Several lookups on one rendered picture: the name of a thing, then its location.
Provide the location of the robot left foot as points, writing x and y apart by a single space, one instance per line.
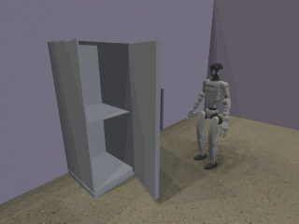
210 165

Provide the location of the left robot forearm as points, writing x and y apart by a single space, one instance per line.
226 111

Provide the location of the right robot forearm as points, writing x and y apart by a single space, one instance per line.
197 103

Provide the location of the right robot upper arm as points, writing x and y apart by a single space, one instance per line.
203 93

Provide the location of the left robot hand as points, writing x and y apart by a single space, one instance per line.
224 126

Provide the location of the left robot upper arm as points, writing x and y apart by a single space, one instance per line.
225 90

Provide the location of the right robot hand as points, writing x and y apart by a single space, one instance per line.
192 111

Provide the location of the handle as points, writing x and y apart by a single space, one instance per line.
162 111

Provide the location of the right robot shin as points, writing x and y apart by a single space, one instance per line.
201 145

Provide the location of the fridge door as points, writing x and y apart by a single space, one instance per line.
145 74

